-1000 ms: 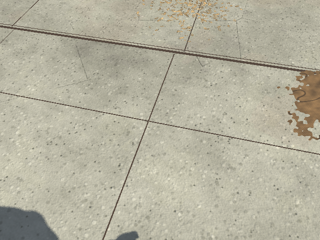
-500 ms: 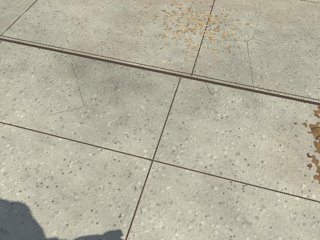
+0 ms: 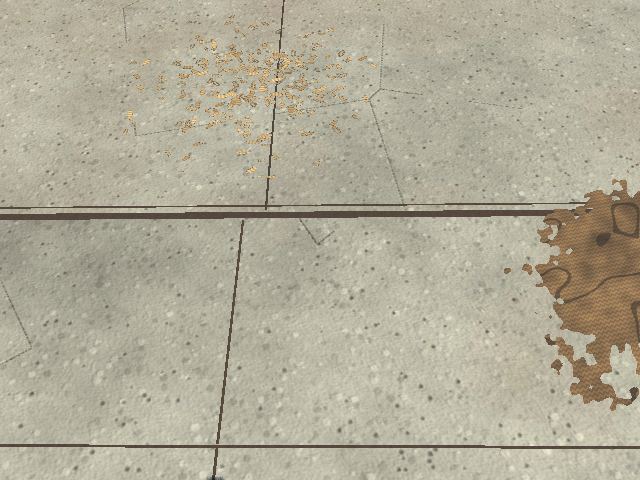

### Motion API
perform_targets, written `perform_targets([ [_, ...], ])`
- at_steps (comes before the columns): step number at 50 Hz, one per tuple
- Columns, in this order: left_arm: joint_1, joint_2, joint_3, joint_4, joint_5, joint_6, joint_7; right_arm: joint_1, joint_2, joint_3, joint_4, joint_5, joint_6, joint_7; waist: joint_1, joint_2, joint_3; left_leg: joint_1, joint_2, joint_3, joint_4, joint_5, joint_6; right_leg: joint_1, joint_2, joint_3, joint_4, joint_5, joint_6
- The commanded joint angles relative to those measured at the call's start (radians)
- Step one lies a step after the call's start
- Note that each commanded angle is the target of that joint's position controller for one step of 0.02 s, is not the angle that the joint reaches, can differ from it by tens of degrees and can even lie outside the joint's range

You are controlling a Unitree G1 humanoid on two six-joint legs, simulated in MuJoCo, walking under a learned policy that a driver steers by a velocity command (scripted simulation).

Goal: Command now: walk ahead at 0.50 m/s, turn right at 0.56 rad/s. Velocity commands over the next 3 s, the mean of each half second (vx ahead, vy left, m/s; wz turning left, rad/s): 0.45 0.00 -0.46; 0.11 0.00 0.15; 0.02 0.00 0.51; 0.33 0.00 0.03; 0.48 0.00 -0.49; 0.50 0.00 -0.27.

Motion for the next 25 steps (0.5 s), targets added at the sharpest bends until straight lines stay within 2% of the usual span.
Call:
perform_targets([
  [1,-0.03,0.146,0.035,-0.078,-0.001,-0.022,0.021,0.02,-0.086,-0.025,-0.066,-0.014,0.007,-0.004,-0.039,-0.041,-0.088,-0.089,0.023,0.004,-0.122,0.087,-0.038,0.083,-0.258,0.285,-0.203,0.316,-0.203],
  [5,0.021,0.167,0.041,-0.055,-0.011,-0.008,0.04,-0.135,-0.042,-0.004,-0.104,-0.01,0.006,0.003,0.021,-0.085,-0.063,-0.017,-0.038,0.024,-0.445,0.362,-0.06,0.019,-0.177,0.207,-0.182,0.228,-0.13],
  [7,0.059,0.171,0.042,-0.043,-0.012,0.0,0.044,-0.196,-0.048,-0.003,-0.117,0.003,-0.001,0.013,0.05,-0.098,-0.063,0.028,-0.069,0.027,-0.538,0.433,-0.06,0.023,-0.185,0.238,-0.17,0.159,-0.114],
  [9,0.087,0.166,0.042,-0.031,-0.017,0.006,0.046,-0.226,-0.069,-0.01,-0.129,0.011,-0.009,0.022,0.057,-0.106,-0.06,0.034,-0.078,0.0,-0.599,0.419,-0.047,0.077,-0.209,0.298,-0.125,0.11,-0.106],
  [12,0.08,0.161,0.044,-0.031,-0.013,0.014,0.051,-0.187,-0.108,-0.028,-0.122,0.014,-0.022,0.029,0.022,-0.14,-0.065,0.075,-0.076,-0.024,-0.641,0.311,-0.003,0.161,-0.249,0.388,-0.036,0.113,-0.082],
  [13,0.063,0.152,0.041,-0.033,-0.01,0.016,0.05,-0.122,-0.117,-0.036,-0.104,0.013,-0.026,0.028,-0.014,-0.151,-0.082,0.145,-0.076,-0.003,-0.666,0.305,0.02,0.167,-0.245,0.383,0.007,0.16,-0.069],
  [14,0.061,0.118,0.03,-0.036,-0.004,0.015,0.047,-0.024,-0.139,-0.049,-0.078,0.003,-0.032,0.023,-0.06,-0.139,-0.144,0.298,-0.062,0.006,-0.689,0.32,0.054,0.152,-0.2,0.346,0.116,0.24,-0.043],
  [15,0.072,0.065,0.008,-0.05,0.011,0.012,0.042,0.114,-0.181,-0.06,-0.066,-0.015,-0.034,0.016,-0.116,-0.057,-0.282,0.543,0.081,-0.132,-0.663,0.27,0.119,0.054,-0.147,0.279,0.365,0.135,-0.01],
  [16,0.223,0.003,-0.011,-0.061,-0.017,0.002,0.041,0.214,-0.261,-0.083,-0.02,-0.026,-0.022,0.022,-0.063,0.272,-0.396,0.861,0.287,-0.594,-0.75,0.051,0.293,-0.298,0.008,0.152,0.696,-0.307,0.066],
  [17,0.226,0.089,-0.003,-0.038,-0.028,-0.003,0.043,0.218,-0.176,-0.066,-0.018,0.006,-0.018,0.031,-0.082,0.235,-0.348,0.854,0.321,-0.755,-0.823,-0.188,0.301,-0.443,-0.047,0.178,0.837,-0.402,0.077],
  [18,0.11,0.146,0.013,-0.047,-0.025,-0.002,0.044,0.155,-0.117,-0.048,-0.029,0.008,-0.014,0.028,-0.105,0.123,-0.197,0.724,0.283,-0.607,-0.834,-0.09,0.265,-0.476,-0.073,0.181,0.879,-0.323,0.087],
  [19,0.033,0.145,0.014,-0.064,-0.01,0.0,0.049,0.094,-0.099,-0.038,-0.039,-0.006,-0.007,0.027,-0.09,0.041,-0.127,0.601,0.246,-0.461,-0.823,0.155,0.245,-0.439,-0.099,0.146,0.873,-0.271,0.098],
  [20,-0.012,0.136,0.016,-0.079,0.008,-0.002,0.05,0.057,-0.079,-0.03,-0.033,-0.011,-0.004,0.028,-0.07,0.015,-0.079,0.502,0.21,-0.35,-0.815,0.434,0.242,-0.412,-0.117,0.133,0.825,-0.252,0.108],
  [21,-0.006,0.123,0.018,-0.082,0.012,0.001,0.047,0.044,-0.065,-0.021,-0.027,-0.017,-0.007,0.029,-0.04,0.041,-0.089,0.452,0.183,-0.264,-0.806,0.641,0.234,-0.357,-0.142,0.124,0.776,-0.248,0.114],
  [23,0.022,0.065,0.004,-0.072,0.009,0.011,0.044,0.034,-0.046,-0.013,0.0,-0.01,-0.011,0.032,-0.012,0.078,-0.11,0.411,0.142,-0.155,-0.813,0.836,0.229,-0.29,-0.15,0.084,0.632,-0.247,0.133],
  [25,0.005,0.028,-0.011,-0.076,0.015,0.021,0.045,0.022,-0.084,-0.021,0.022,-0.005,-0.003,0.025,-0.006,0.09,-0.136,0.382,0.137,-0.097,-0.823,0.93,0.245,-0.23,-0.152,0.047,0.486,-0.193,0.153],
])
Next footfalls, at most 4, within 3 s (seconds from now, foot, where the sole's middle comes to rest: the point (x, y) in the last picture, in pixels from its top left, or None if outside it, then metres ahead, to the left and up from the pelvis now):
0.30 left None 0.37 0.13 -0.78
0.70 right None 0.43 -0.13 -0.78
1.06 left None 0.42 0.13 -0.78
1.56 right None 0.44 -0.08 -0.78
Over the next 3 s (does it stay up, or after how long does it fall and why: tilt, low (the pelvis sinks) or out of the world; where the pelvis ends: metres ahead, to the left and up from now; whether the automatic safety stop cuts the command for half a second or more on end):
stays up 1.05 0.06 -0.02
